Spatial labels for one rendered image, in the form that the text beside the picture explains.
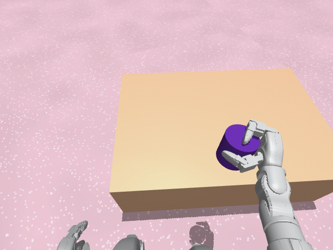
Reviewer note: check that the right robot arm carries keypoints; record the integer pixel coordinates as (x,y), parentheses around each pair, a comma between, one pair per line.
(279,221)

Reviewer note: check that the left robot hand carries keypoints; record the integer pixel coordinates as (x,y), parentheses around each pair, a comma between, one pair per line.
(69,242)

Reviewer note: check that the can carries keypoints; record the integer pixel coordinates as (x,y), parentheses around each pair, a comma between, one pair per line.
(232,142)

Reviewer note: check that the right robot hand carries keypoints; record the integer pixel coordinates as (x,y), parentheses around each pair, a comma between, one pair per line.
(270,151)

